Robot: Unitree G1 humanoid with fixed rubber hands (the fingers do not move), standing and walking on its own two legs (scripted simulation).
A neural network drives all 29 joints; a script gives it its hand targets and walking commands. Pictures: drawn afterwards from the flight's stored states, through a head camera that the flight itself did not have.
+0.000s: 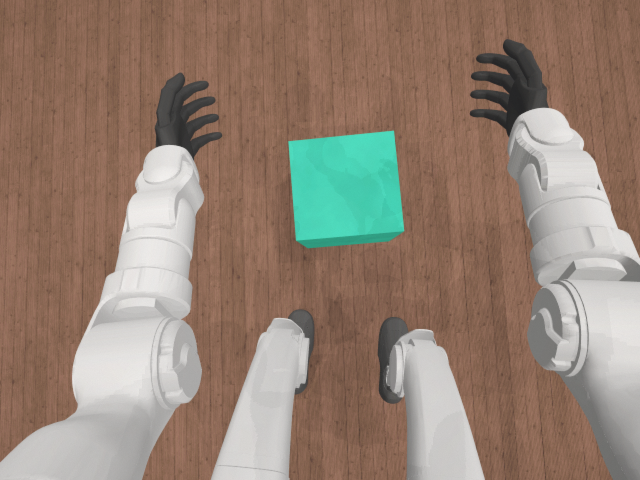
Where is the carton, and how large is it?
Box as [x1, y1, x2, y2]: [288, 131, 403, 247]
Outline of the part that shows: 393,131 288,141 295,233 297,241 307,247 386,241 403,231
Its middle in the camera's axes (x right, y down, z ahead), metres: +0.05 -0.09 +0.88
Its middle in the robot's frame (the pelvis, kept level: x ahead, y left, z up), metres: +0.50 +0.03 -0.52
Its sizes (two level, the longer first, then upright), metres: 0.210 0.200 0.250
